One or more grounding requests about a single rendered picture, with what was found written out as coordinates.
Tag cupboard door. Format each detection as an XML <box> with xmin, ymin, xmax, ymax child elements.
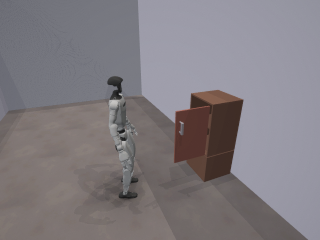
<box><xmin>174</xmin><ymin>106</ymin><xmax>210</xmax><ymax>163</ymax></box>

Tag left robot hand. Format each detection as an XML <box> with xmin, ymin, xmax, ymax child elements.
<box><xmin>127</xmin><ymin>124</ymin><xmax>138</xmax><ymax>136</ymax></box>

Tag right robot thigh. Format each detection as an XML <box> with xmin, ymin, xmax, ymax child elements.
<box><xmin>115</xmin><ymin>138</ymin><xmax>134</xmax><ymax>174</ymax></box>

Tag robot right shin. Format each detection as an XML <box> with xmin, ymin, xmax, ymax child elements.
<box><xmin>122</xmin><ymin>169</ymin><xmax>134</xmax><ymax>195</ymax></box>

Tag left robot forearm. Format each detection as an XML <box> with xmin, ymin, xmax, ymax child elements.
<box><xmin>125</xmin><ymin>116</ymin><xmax>131</xmax><ymax>127</ymax></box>

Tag right robot forearm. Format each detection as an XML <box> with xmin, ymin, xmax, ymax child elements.
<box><xmin>110</xmin><ymin>125</ymin><xmax>125</xmax><ymax>153</ymax></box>

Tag right robot upper arm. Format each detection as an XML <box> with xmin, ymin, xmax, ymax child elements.
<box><xmin>108</xmin><ymin>100</ymin><xmax>119</xmax><ymax>130</ymax></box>

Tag handle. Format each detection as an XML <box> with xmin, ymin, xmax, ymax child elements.
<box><xmin>179</xmin><ymin>121</ymin><xmax>184</xmax><ymax>136</ymax></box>

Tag right robot hand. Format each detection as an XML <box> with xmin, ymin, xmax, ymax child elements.
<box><xmin>119</xmin><ymin>151</ymin><xmax>133</xmax><ymax>169</ymax></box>

